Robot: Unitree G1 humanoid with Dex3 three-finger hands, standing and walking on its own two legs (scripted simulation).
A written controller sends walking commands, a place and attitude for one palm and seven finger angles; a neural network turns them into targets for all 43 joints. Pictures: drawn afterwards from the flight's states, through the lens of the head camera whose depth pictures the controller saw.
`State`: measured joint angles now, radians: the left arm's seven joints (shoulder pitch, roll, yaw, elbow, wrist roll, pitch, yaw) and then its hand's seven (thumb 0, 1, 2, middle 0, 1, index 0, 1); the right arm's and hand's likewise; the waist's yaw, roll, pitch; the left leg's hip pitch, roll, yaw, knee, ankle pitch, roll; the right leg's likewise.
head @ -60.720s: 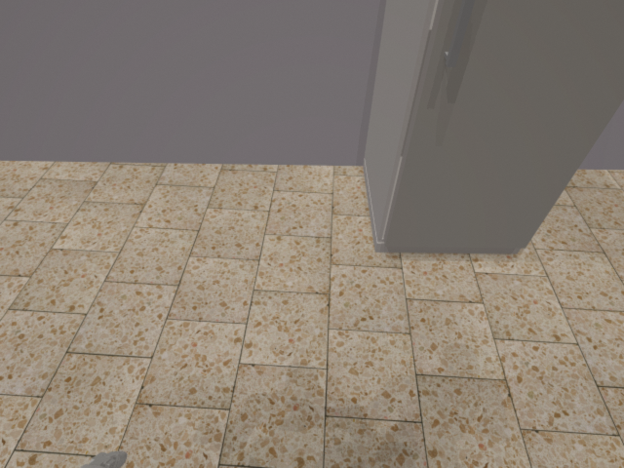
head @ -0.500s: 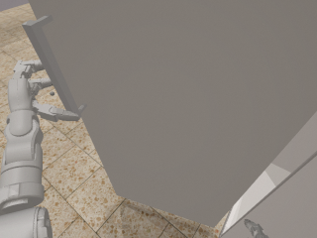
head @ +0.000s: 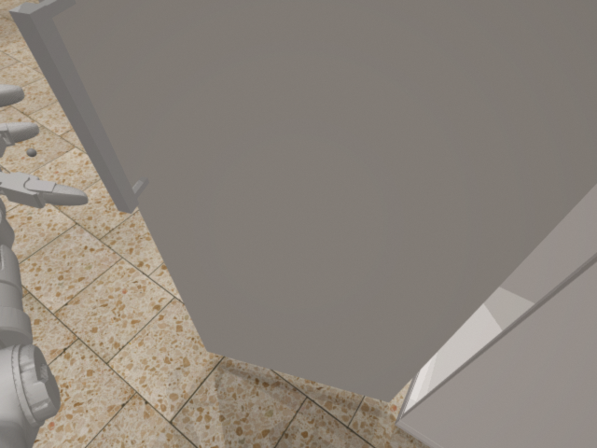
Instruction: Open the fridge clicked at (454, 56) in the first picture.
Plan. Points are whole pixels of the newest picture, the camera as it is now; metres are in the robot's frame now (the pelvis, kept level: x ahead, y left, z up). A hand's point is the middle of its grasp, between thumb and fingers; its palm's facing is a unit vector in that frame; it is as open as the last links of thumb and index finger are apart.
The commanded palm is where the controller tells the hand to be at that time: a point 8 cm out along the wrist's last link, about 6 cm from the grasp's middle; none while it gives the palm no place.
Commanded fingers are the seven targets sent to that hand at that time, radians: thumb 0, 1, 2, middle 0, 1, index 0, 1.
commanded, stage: slip the hand off the handle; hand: left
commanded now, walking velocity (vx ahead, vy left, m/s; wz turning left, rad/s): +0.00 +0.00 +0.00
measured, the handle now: (101, 121) +0.44 +0.25 +0.21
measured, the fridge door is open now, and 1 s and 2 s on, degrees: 107 107 107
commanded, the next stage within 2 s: draw the hand back to the body in 0.64 s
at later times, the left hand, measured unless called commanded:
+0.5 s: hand out of the picture +0.32 +0.33 +0.19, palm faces +0.43 -0.89 -0.18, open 14.7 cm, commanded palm +0.27 +0.36 +0.19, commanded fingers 0.00 -0.55 0.20 -0.25 -1.15 -0.25 -1.15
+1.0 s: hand (3, 247) +0.27 +0.29 +0.19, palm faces +0.17 -0.98 -0.08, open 14.7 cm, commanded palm +0.22 +0.34 +0.18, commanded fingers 0.00 -0.55 0.20 -0.25 -1.15 -0.25 -1.15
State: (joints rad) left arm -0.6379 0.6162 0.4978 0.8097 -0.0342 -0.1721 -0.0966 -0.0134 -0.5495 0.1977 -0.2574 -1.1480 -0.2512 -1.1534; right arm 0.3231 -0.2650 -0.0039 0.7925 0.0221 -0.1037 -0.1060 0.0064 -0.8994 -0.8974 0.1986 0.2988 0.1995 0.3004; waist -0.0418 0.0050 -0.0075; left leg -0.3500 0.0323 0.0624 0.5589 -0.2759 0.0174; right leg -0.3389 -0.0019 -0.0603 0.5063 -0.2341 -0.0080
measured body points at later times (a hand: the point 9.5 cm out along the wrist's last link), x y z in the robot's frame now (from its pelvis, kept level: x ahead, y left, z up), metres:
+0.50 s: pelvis +0.00 +0.01 +0.00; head +0.00 +0.00 +0.45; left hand +0.29 +0.37 +0.20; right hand +0.18 -0.23 -0.09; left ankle +0.01 +0.10 -0.73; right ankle +0.01 -0.12 -0.73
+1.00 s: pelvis +0.00 -0.02 +0.00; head -0.03 -0.04 +0.45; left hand +0.26 +0.34 +0.19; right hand +0.20 -0.26 -0.07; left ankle +0.01 +0.10 -0.73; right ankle +0.01 -0.12 -0.73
